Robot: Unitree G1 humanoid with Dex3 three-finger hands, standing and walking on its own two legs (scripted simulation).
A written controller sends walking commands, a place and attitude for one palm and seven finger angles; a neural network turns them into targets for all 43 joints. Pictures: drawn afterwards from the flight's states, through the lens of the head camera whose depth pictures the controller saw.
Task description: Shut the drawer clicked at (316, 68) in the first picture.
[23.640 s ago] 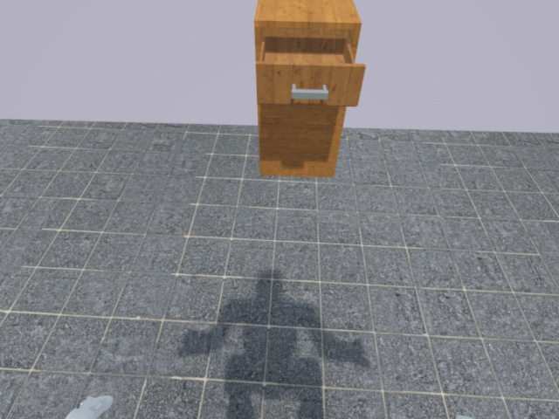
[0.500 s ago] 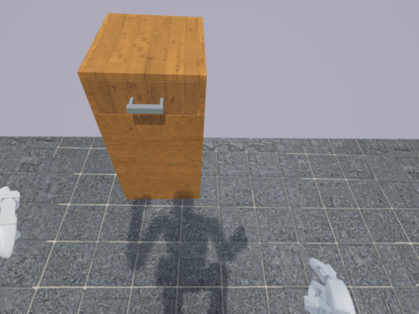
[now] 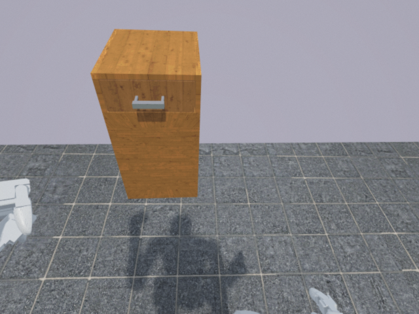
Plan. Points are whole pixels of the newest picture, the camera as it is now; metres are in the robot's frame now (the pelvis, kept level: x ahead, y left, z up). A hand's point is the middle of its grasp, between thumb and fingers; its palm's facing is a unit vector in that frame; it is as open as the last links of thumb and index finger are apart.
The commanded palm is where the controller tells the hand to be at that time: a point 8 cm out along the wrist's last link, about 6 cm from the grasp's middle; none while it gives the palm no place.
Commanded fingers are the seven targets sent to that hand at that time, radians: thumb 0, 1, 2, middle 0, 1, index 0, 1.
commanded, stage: stop stepping back and stand still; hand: left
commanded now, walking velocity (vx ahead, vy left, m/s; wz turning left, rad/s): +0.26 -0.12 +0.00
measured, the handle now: (149, 101) +0.87 +0.23 -0.08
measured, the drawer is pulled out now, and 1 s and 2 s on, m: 0.00 0.00 0.00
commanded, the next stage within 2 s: let the arm hang, fingers relaxed in 0.32 s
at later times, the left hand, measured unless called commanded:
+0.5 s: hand (58, 245) +0.21 +0.25 +0.08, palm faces +0.28 -0.85 -0.44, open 3.2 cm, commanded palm none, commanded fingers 0.00 0.90 0.90 -1.20 -1.38 -1.20 -1.38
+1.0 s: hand out of the picture -0.03 +0.20 -0.16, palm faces +0.09 -0.97 -0.24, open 5.3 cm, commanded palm none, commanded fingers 0.00 0.90 0.90 -0.20 -0.30 -0.20 -0.30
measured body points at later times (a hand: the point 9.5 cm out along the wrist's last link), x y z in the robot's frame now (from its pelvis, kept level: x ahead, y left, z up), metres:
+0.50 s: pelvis +0.00 +0.00 -0.01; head +0.01 -0.01 +0.44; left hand +0.19 +0.29 +0.11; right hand +0.18 -0.26 -0.09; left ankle +0.05 +0.11 -0.73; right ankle +0.00 -0.11 -0.72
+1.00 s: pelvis +0.01 +0.00 +0.01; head +0.04 +0.00 +0.46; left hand -0.04 +0.25 -0.14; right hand +0.04 -0.24 -0.15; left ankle +0.05 +0.11 -0.73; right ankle +0.01 -0.12 -0.73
